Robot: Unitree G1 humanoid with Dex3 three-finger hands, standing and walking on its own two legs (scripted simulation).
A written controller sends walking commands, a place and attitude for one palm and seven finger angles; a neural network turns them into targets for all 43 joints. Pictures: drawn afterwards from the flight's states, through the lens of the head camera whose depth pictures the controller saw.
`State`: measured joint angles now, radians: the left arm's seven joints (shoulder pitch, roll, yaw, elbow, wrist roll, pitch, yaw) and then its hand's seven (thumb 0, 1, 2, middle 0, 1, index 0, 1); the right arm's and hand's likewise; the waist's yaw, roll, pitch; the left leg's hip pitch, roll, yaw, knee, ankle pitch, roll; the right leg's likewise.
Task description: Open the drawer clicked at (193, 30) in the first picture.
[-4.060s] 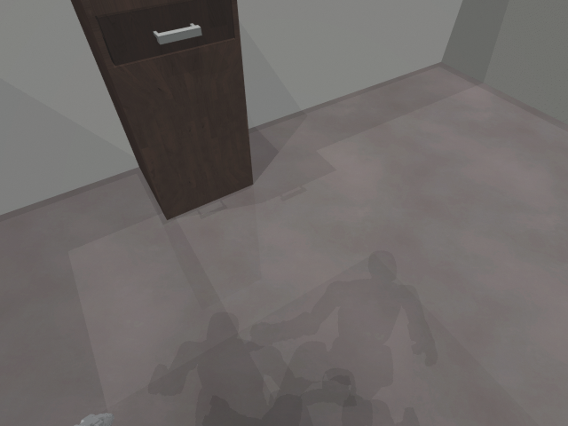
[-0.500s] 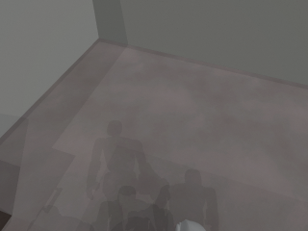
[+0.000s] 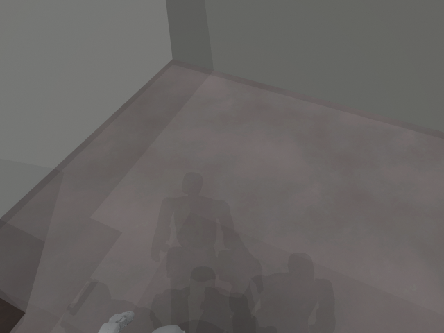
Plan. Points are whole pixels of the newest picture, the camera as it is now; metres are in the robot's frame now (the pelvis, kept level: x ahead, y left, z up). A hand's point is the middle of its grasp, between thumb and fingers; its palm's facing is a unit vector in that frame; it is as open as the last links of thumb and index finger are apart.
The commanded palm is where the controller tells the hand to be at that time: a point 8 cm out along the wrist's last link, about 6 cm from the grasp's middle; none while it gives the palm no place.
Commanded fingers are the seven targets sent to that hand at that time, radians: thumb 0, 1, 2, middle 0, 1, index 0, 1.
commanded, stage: turn to face it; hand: left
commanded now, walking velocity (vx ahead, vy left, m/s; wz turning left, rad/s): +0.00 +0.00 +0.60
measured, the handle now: out of the picture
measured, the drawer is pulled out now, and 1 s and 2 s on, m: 0.00 0.00 0.00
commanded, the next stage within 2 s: take the last steps up to it in 1.74 s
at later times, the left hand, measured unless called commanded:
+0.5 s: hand out of the picture +0.05 +0.23 -0.14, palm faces +0.29 -0.92 -0.28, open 7.4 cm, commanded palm none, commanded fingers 0.00 0.90 0.90 -0.20 -0.30 -0.20 -0.30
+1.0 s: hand out of the picture -0.12 +0.17 -0.17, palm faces +0.60 -0.76 -0.24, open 7.4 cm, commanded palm none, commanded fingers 0.00 0.90 0.90 -0.20 -0.30 -0.20 -0.30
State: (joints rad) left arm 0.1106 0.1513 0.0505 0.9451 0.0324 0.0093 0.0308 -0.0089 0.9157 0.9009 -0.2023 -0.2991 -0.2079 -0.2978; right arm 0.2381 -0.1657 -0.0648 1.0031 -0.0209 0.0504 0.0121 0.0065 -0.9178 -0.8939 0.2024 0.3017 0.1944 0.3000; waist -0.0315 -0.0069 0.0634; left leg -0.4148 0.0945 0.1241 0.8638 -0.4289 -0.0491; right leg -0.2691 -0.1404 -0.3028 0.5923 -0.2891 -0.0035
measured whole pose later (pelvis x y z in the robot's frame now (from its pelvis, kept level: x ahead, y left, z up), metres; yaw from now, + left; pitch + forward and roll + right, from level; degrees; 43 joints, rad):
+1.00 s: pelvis -0.03 -0.03 +0.00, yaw +36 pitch +0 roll +0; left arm 0.26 0.24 0.05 0.90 0.03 0.03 0.01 0.01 0.90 0.90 -0.20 -0.30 -0.21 -0.30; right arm 0.14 -0.26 -0.07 0.92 -0.02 0.06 0.04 0.01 -0.91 -0.89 0.20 0.30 0.19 0.30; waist 0.02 -0.03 0.09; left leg -0.26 0.04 0.09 0.59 -0.30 -0.03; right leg -0.27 -0.20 -0.28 0.65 -0.34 0.05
